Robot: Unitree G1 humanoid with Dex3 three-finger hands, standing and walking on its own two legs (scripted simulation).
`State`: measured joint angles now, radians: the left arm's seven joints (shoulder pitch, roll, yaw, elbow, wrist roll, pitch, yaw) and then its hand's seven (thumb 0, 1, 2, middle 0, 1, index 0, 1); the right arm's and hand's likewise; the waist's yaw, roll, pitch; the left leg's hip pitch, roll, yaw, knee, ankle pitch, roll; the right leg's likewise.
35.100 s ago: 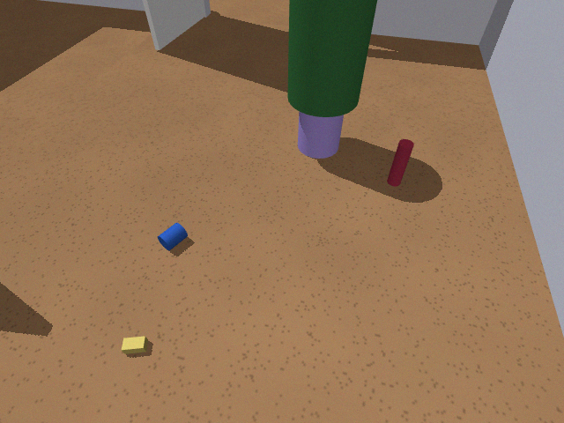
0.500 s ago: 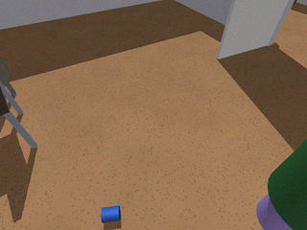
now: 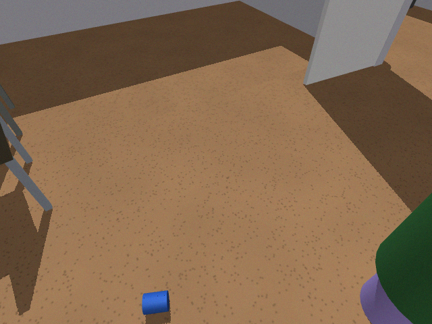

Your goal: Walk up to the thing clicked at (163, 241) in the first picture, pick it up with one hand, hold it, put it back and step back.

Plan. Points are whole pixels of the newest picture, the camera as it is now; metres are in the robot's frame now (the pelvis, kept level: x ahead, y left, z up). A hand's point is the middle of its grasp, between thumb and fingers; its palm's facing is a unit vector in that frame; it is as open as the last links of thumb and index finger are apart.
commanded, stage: stand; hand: left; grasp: from above
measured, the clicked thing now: (156, 302) +0.39 +0.26 -0.74
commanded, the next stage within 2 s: step back in 0.10 s
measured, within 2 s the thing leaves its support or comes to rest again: neither
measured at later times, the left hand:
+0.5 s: hand out of the picture +0.02 +0.25 -0.17, palm faces -0.05 -0.90 -0.44, open 7.4 cm
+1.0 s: hand out of the picture -0.07 +0.27 -0.17, palm faces +0.01 -0.93 -0.37, open 7.4 cm
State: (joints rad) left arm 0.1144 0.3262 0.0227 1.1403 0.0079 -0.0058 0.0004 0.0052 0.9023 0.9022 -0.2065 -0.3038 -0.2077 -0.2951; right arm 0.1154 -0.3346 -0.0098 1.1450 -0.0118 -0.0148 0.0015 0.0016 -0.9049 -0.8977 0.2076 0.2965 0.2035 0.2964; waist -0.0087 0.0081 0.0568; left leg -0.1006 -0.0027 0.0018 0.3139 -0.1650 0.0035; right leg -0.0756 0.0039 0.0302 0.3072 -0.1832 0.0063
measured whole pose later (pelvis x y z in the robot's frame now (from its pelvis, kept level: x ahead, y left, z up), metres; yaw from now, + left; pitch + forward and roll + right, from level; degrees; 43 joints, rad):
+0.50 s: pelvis -0.07 -0.03 -0.03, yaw -2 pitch -2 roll +0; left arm 0.17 0.38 0.07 0.93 0.03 0.02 0.00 0.00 0.90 0.90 -0.21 -0.30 -0.21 -0.29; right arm 0.05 -0.41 -0.06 0.96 0.00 0.06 0.01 0.00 -0.90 -0.90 0.21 0.30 0.20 0.30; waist 0.00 0.04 0.16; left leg -0.42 0.02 -0.04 0.77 -0.35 0.01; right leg -0.31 0.06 0.03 0.70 -0.34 -0.03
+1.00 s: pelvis -0.18 +0.00 -0.02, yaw +0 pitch -2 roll -1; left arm 0.13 0.39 0.08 0.84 0.01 0.06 0.02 0.01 0.90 0.90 -0.21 -0.30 -0.21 -0.30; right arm 0.15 -0.36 -0.04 0.91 -0.03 0.04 0.01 0.00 -0.90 -0.90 0.21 0.30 0.21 0.30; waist -0.01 -0.03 0.17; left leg -0.25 -0.01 -0.03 0.58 -0.30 0.04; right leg -0.50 0.13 0.15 1.15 -0.49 0.00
